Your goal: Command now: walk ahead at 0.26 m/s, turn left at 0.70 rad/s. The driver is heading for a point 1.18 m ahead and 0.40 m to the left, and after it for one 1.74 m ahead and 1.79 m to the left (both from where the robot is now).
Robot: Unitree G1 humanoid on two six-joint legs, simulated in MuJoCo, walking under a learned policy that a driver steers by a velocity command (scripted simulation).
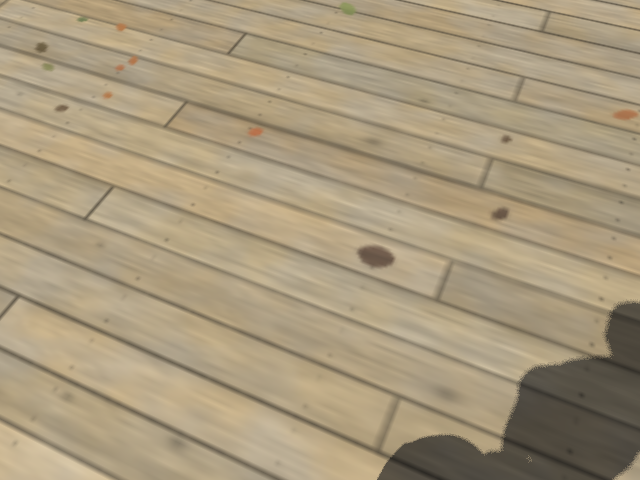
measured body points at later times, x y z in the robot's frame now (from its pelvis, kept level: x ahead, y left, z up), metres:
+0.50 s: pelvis +0.15 -0.06 +0.01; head +0.18 -0.03 +0.45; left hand +0.22 +0.25 -0.09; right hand +0.34 -0.32 -0.09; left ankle +0.19 +0.01 -0.73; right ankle +0.28 -0.20 -0.69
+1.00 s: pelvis +0.20 -0.11 +0.01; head +0.24 -0.10 +0.46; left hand +0.05 +0.14 -0.09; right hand +0.49 -0.19 -0.11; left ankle +0.08 -0.03 -0.68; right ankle +0.27 -0.16 -0.73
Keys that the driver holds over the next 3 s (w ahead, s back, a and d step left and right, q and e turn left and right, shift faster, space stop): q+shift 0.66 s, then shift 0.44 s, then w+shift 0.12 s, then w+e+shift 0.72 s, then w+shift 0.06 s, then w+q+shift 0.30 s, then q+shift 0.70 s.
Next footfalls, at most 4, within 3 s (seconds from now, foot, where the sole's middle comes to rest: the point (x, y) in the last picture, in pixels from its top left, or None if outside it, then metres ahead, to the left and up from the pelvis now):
0.06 left None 0.23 0.01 -0.77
0.60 right None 0.30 -0.14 -0.77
1.10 left None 0.13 -0.02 -0.77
1.66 right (371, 404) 0.59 -0.03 -0.77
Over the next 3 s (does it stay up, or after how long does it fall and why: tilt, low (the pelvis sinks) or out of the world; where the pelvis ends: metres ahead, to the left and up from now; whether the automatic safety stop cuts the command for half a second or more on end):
stays up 1.31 0.26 -0.02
